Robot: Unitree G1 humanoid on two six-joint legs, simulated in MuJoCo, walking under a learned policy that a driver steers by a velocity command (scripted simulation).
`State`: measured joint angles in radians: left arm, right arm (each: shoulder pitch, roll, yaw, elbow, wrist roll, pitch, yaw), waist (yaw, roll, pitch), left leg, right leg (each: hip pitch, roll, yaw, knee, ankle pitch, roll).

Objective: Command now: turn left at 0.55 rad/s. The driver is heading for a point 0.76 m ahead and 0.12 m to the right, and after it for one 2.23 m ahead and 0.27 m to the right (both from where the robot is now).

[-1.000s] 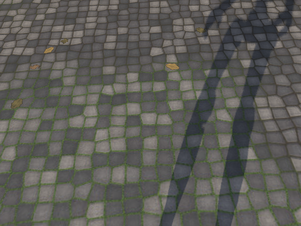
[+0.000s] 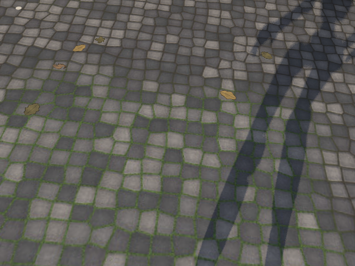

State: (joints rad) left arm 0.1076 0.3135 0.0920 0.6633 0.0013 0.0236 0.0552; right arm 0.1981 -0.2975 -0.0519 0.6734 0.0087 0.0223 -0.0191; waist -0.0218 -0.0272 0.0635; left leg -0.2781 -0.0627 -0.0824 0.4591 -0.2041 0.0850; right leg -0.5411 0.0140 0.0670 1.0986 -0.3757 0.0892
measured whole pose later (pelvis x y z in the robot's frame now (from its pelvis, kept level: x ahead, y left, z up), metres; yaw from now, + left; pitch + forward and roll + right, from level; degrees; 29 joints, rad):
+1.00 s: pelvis +0.23 -0.17 -0.01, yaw -15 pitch +1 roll +0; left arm 0.20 0.26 0.04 0.65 0.00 -0.07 -0.04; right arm 0.32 -0.32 -0.05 0.79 0.04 -0.07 0.00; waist -0.03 0.03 0.05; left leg -0.46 0.09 -0.04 1.20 -0.31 0.00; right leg -0.32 0.04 -0.08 0.51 -0.21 -0.07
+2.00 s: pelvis +0.81 -0.26 -0.01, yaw +9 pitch +1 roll +0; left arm 0.24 0.28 0.04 0.72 0.00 -0.10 -0.04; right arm 0.29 -0.29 -0.04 0.71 0.00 -0.06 -0.01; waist 0.00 0.02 0.02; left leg -0.38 -0.03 -0.07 1.16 -0.38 0.02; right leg -0.36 0.07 0.03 0.50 -0.16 -0.06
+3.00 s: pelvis +1.31 -0.32 -0.01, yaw -12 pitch +1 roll +0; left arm 0.19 0.26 0.04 0.68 0.01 -0.07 -0.03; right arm 0.31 -0.31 -0.05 0.85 0.03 -0.06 0.01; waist -0.02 0.03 0.05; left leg -0.45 0.08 -0.04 1.15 -0.36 0.00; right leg -0.31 0.00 -0.09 0.47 -0.18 -0.05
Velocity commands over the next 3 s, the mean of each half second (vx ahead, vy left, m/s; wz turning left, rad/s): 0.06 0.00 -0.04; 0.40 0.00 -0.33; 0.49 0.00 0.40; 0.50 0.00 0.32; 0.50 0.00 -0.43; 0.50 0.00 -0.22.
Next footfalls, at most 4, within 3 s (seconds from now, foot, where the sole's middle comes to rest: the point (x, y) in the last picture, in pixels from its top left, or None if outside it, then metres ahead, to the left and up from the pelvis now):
0.26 right None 0.07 -0.17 -0.78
0.84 right None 0.28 -0.27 -0.78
1.42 left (201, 215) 0.63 -0.14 -0.78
1.86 right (238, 154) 0.93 -0.33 -0.78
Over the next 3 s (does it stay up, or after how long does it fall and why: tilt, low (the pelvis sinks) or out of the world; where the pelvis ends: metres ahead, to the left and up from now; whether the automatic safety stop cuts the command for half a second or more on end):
stays up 1.31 -0.32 -0.01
